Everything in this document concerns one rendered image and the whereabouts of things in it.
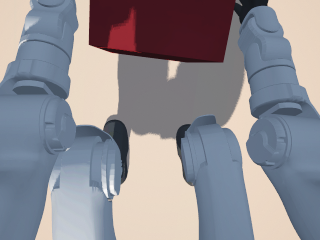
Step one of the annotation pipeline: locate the robot left shin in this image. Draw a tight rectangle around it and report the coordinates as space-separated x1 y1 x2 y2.
48 124 123 192

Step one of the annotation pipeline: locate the left robot foot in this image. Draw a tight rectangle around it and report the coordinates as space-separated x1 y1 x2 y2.
103 119 129 184

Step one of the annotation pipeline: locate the left robot forearm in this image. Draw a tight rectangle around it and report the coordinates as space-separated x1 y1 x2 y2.
0 0 79 100

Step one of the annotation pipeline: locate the carton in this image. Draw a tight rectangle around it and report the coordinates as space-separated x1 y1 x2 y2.
88 0 236 63

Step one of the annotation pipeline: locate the right robot forearm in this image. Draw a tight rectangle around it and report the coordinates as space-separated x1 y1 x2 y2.
237 5 320 120

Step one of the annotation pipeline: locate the right robot hand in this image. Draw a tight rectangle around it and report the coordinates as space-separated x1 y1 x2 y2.
234 0 269 24

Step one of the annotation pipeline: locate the left robot upper arm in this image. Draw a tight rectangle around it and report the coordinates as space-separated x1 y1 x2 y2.
0 94 76 240

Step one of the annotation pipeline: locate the right robot upper arm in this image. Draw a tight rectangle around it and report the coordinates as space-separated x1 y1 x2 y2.
246 114 320 240

